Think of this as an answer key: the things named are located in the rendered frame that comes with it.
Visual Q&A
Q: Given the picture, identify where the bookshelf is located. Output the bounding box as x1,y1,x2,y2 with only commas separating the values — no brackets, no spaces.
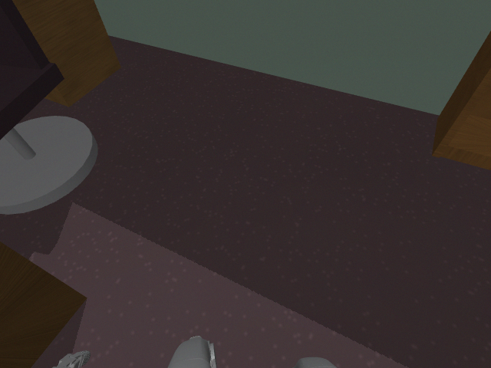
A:
432,32,491,170

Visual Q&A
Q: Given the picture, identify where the left robot hand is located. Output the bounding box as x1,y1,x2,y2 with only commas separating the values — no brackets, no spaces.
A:
52,350,91,368

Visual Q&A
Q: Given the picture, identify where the office chair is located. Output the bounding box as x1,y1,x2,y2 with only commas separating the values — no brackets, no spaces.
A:
0,0,98,215

